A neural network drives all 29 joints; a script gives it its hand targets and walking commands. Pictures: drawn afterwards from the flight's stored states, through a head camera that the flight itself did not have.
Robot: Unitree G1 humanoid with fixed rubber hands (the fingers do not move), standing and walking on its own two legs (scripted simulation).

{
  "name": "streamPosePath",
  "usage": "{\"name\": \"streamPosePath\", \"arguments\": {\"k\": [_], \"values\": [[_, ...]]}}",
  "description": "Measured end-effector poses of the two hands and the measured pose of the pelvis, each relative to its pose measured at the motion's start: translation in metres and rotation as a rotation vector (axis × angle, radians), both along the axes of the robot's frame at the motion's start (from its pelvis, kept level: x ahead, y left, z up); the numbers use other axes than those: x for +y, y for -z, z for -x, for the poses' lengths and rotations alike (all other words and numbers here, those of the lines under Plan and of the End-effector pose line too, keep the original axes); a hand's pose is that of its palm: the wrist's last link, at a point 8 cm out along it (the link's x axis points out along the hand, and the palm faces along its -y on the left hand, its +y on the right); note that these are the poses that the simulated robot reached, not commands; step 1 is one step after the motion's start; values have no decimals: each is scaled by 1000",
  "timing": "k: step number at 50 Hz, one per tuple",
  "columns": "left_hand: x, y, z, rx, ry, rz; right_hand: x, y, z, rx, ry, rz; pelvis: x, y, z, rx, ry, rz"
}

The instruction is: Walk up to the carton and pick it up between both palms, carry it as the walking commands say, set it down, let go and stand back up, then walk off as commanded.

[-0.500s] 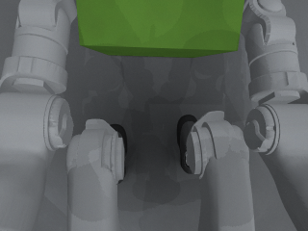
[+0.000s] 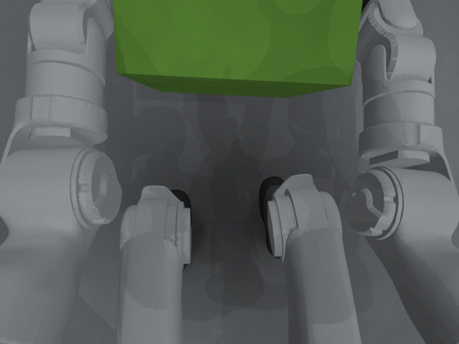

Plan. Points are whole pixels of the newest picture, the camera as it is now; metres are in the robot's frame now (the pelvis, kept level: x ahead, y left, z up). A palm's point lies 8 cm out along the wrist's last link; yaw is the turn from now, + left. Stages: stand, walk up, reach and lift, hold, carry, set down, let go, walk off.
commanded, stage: reach and lift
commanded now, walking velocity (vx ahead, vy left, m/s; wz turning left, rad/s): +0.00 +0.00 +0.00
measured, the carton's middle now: out of the picture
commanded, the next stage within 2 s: none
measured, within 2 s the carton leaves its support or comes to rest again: neither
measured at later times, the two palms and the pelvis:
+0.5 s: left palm out of the picture +0.57 +0.14 -0.06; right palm out of the picture +0.53 -0.19 -0.06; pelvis +0.01 +0.00 +0.05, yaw +0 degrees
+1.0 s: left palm out of the picture +0.54 +0.15 +0.02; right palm out of the picture +0.50 -0.19 +0.01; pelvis +0.01 +0.00 +0.10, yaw +1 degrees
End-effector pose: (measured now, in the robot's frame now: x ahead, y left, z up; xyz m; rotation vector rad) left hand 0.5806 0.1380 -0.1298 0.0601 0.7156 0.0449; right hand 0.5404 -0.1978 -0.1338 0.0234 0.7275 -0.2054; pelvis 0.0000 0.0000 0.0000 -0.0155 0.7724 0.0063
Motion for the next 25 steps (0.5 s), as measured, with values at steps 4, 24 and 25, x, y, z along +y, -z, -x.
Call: {"name": "streamPosePath", "arguments": {"k": [4, 24, 25], "values": [[3, -7, 1, -1, -8, 4, 2, -8, -1, -2, -1, -3, -1, -6, -3, 13, 0, -2], [5, -67, 12, -7, -20, 26, 4, -68, 11, -10, 12, -16, 0, -45, -7, 46, -10, 4], [5, -71, 13, -6, -20, 26, 4, -71, 12, -10, 12, -17, 0, -47, -7, 46, -10, 3]]}}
